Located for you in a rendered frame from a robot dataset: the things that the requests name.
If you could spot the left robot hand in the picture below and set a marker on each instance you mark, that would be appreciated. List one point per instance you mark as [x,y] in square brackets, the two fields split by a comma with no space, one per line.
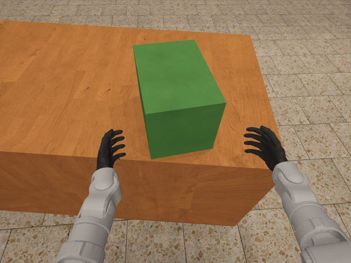
[105,155]

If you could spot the right robot hand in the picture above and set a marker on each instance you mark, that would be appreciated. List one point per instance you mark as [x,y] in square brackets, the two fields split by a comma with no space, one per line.
[271,150]

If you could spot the carton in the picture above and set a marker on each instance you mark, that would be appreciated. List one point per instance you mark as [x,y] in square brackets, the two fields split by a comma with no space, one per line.
[181,101]

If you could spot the right robot upper arm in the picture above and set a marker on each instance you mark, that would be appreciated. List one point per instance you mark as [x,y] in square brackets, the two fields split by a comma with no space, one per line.
[339,252]

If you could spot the left robot forearm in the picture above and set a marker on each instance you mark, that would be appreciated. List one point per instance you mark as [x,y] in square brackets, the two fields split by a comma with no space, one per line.
[87,240]

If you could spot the right robot forearm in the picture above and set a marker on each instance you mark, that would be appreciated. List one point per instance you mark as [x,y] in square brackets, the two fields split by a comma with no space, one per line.
[309,219]

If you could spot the pedestal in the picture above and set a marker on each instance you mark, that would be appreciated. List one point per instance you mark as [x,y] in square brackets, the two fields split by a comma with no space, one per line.
[63,86]

